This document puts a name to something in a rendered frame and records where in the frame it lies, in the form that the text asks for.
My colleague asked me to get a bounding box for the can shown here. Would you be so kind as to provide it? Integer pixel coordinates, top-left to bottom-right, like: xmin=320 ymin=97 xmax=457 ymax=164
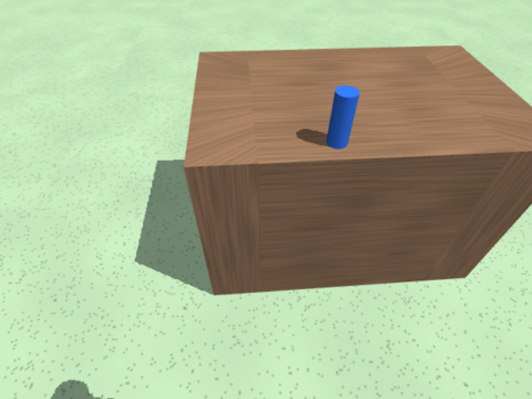
xmin=327 ymin=86 xmax=360 ymax=149

